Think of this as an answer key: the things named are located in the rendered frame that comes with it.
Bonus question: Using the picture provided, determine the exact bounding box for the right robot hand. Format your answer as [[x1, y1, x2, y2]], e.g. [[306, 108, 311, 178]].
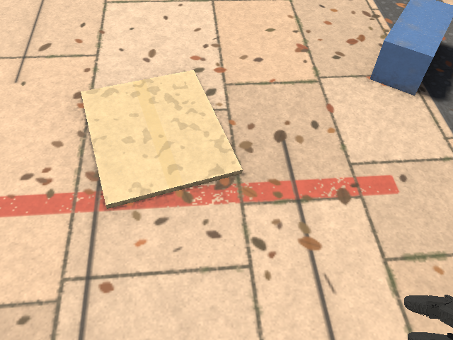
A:
[[404, 295, 453, 340]]

